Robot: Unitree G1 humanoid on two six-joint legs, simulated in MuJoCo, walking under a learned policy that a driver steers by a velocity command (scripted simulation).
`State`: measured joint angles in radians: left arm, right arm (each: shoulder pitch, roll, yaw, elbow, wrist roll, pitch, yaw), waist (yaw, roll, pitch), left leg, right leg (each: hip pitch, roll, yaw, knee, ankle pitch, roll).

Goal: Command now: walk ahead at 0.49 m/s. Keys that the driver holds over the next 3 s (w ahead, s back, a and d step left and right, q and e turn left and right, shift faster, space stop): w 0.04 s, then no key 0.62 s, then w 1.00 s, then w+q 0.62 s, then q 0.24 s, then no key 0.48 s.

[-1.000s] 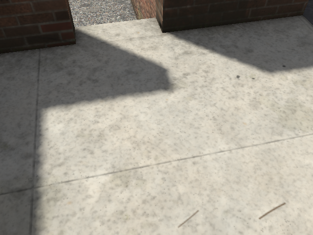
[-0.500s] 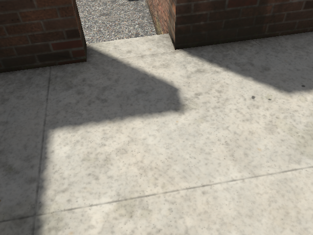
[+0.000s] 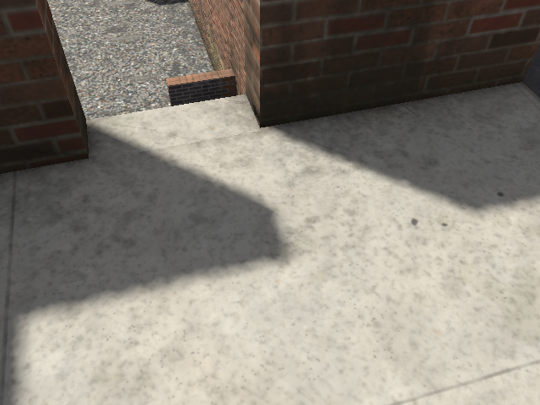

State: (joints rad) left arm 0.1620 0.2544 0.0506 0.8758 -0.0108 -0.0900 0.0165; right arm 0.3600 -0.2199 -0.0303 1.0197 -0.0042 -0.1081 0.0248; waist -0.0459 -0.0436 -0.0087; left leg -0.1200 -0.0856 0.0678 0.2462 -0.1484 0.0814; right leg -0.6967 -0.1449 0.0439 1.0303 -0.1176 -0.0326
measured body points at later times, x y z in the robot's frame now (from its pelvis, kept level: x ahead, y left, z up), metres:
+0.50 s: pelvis +0.19 -0.06 -0.01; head +0.22 -0.07 +0.44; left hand +0.29 +0.19 -0.14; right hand +0.26 -0.31 -0.16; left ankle +0.20 +0.10 -0.72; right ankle +0.28 -0.14 -0.75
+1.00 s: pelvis +0.30 -0.07 -0.01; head +0.31 -0.08 +0.44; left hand +0.33 +0.20 -0.15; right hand +0.32 -0.33 -0.16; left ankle +0.22 +0.07 -0.69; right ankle +0.29 -0.15 -0.75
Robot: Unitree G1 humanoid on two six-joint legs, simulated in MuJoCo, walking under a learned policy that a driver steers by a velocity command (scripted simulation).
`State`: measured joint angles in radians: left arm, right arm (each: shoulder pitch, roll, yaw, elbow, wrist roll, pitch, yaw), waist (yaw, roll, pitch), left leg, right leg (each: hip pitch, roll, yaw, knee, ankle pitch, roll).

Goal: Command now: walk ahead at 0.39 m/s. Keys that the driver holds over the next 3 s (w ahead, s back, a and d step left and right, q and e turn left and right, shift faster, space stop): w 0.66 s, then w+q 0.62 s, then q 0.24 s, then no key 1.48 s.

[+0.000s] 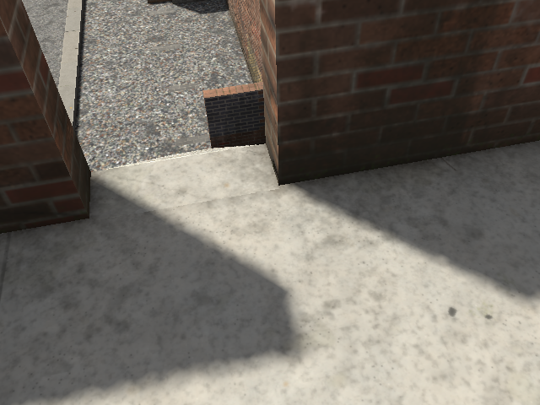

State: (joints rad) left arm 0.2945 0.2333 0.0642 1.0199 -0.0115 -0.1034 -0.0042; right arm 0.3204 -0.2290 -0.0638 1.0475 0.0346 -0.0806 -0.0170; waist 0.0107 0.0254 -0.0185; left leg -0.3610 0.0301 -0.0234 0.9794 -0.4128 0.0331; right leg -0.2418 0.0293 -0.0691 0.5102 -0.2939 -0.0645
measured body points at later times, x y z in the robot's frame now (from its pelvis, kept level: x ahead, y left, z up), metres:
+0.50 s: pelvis +0.25 +0.07 -0.01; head +0.28 +0.07 +0.44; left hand +0.23 +0.32 -0.16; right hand +0.41 -0.19 -0.12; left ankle +0.34 +0.15 -0.74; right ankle +0.09 -0.08 -0.64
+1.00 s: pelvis +0.53 +0.02 -0.01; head +0.57 +0.02 +0.44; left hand +0.72 +0.28 -0.10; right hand +0.51 -0.25 -0.15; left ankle +0.35 +0.15 -0.71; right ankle +0.65 -0.08 -0.74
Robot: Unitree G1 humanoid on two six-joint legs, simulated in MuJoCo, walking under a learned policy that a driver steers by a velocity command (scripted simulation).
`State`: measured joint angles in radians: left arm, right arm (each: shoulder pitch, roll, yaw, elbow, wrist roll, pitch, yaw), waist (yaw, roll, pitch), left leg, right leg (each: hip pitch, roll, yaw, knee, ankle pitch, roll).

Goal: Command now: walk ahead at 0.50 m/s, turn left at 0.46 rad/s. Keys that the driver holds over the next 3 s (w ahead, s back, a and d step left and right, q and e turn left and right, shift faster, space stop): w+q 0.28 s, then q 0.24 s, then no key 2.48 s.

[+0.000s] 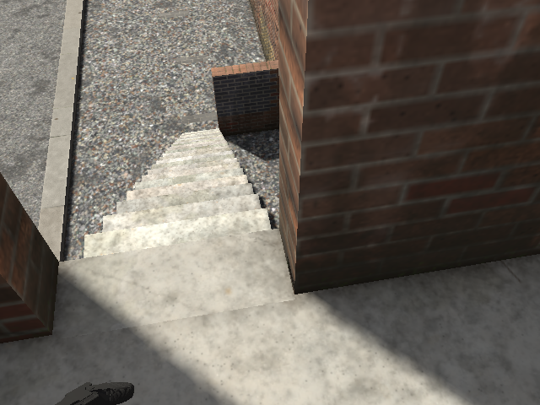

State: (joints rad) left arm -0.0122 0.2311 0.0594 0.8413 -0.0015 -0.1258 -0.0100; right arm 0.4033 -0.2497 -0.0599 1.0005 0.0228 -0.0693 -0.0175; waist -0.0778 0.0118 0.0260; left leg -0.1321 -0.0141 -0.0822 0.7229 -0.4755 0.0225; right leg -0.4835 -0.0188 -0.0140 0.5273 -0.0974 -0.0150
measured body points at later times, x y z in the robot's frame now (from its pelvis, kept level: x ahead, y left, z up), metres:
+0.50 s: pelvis +0.24 +0.05 +0.00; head +0.26 +0.06 +0.45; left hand +0.24 +0.33 -0.13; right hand +0.47 -0.15 -0.10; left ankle +0.32 +0.17 -0.72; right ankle +0.12 -0.12 -0.67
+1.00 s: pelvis +0.31 +0.02 +0.01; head +0.33 +0.03 +0.46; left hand +0.29 +0.29 -0.12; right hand +0.57 -0.12 -0.09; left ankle +0.32 +0.18 -0.72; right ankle +0.33 -0.08 -0.72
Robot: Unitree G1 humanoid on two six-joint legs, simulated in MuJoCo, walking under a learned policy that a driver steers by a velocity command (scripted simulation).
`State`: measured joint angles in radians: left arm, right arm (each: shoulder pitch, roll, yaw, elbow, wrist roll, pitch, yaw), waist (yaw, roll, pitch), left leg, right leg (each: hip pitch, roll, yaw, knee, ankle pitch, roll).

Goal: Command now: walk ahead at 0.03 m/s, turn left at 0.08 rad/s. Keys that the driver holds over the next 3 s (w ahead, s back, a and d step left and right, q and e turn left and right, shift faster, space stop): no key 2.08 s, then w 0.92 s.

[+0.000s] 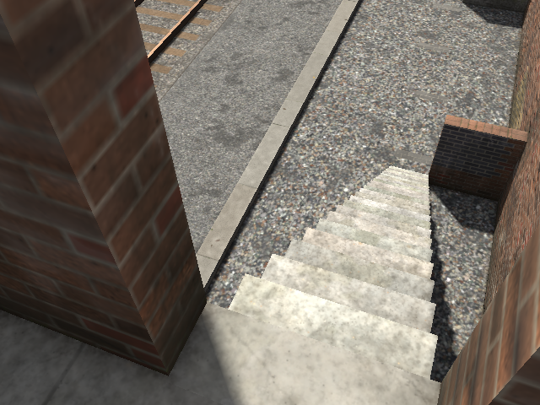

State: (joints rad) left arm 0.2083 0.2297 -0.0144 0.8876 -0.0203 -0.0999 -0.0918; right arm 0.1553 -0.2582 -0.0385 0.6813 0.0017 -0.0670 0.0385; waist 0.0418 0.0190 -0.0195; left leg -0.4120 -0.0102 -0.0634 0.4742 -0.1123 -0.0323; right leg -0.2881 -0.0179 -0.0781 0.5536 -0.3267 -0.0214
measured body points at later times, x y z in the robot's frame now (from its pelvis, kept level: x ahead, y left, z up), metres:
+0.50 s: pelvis +0.04 -0.01 +0.00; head +0.06 -0.01 +0.45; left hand +0.17 +0.25 -0.12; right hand +0.17 -0.26 -0.11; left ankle +0.07 +0.13 -0.73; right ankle -0.03 -0.10 -0.73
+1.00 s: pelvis +0.04 +0.00 +0.01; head +0.06 +0.00 +0.45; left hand +0.15 +0.27 -0.12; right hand +0.17 -0.27 -0.11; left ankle +0.07 +0.13 -0.73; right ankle -0.03 -0.10 -0.73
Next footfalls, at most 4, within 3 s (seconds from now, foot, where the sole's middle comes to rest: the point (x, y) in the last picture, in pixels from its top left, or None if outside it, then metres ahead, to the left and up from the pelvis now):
2.62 right None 0.32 -0.07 -0.77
2.98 left None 0.19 0.26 -0.77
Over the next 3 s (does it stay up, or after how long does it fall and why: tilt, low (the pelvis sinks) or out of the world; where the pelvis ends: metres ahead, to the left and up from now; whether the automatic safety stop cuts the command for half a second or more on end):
stays up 0.17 0.13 -0.01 its command is cut before an obstacle after 2.5 s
